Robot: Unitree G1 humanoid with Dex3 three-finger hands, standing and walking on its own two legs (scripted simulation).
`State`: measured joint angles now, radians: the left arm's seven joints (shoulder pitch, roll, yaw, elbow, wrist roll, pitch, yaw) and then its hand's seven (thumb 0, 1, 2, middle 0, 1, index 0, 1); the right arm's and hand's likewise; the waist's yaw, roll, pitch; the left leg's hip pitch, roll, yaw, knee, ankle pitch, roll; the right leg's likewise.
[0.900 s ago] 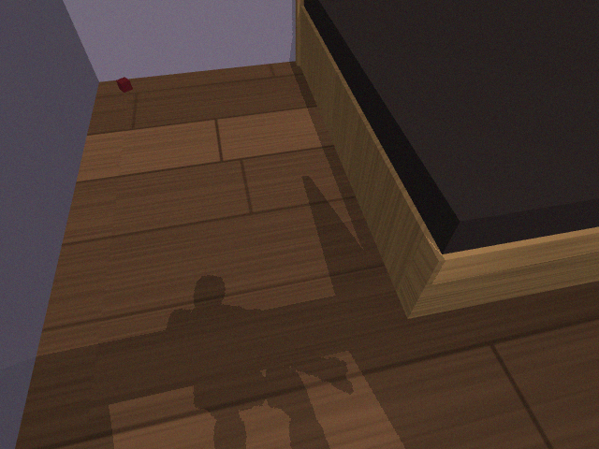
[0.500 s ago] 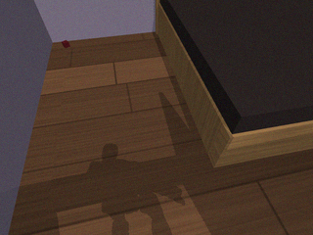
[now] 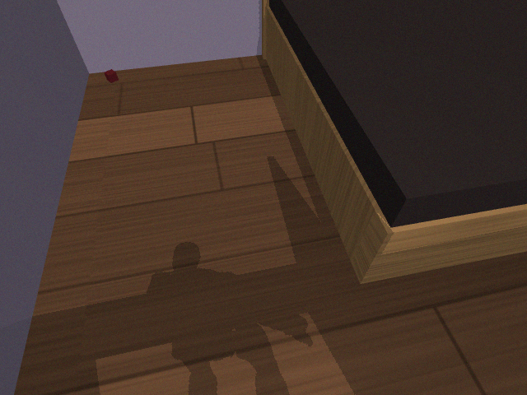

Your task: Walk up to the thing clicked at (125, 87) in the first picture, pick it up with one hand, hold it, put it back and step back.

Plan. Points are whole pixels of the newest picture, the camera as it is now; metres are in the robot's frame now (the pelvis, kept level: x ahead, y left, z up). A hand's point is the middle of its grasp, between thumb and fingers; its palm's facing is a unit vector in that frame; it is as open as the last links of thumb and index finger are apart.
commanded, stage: stand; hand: left
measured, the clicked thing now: (111, 76) +2.21 +1.10 -0.75
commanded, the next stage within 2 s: walk up in 0.22 s
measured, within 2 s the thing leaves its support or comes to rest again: neither
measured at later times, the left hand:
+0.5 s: hand out of the picture +0.07 +0.36 -0.14, palm faces +0.12 -0.90 -0.42, open 7.4 cm
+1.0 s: hand (51, 270) +0.37 +0.45 -0.14, palm faces +0.16 -0.92 -0.35, open 7.4 cm
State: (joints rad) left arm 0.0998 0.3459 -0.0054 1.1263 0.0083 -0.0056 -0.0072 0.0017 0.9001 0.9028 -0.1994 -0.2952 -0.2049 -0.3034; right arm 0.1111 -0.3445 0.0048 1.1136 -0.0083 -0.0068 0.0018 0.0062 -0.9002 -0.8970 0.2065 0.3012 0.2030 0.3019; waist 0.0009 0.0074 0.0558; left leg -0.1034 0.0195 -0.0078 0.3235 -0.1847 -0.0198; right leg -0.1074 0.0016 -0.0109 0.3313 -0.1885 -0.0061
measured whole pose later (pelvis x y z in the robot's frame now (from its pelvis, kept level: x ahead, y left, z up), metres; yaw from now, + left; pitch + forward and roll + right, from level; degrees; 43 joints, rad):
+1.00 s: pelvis +0.32 +0.16 -0.02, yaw +16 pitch -1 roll +2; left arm 0.13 0.44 0.04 0.94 0.01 -0.04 -0.12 0.01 0.90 0.90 -0.20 -0.30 -0.21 -0.30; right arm 0.39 -0.39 -0.06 0.96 -0.01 -0.08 0.08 0.01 -0.89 -0.90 0.21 0.30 0.21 0.30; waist -0.04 -0.02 0.03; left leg 0.08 0.01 0.04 0.32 -0.39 -0.01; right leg -0.55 -0.12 -0.05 0.59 -0.06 -0.02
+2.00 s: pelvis +0.93 +0.33 -0.03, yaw +23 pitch -2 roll +1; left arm 0.13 0.41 0.06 0.89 0.01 -0.07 -0.09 0.00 0.90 0.90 -0.20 -0.30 -0.20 -0.30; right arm 0.37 -0.43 -0.07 0.94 -0.01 -0.06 0.04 0.01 -0.90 -0.90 0.21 0.30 0.20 0.30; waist -0.05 0.03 0.06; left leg -0.07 0.07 0.05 0.78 -0.49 0.02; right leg -0.43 -0.05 -0.09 0.65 -0.18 -0.03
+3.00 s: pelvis +1.37 +0.48 -0.02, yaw +22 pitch -3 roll +1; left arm 0.23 0.39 0.04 0.89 0.00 -0.09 -0.06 0.00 0.90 0.90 -0.20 -0.30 -0.21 -0.30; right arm 0.29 -0.45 -0.05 0.93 0.00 -0.03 0.05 0.01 -0.90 -0.90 0.21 0.30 0.20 0.30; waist 0.01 0.07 0.07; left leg -0.37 0.04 0.00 1.09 -0.39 0.04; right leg -0.31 -0.06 -0.09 0.58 -0.23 -0.02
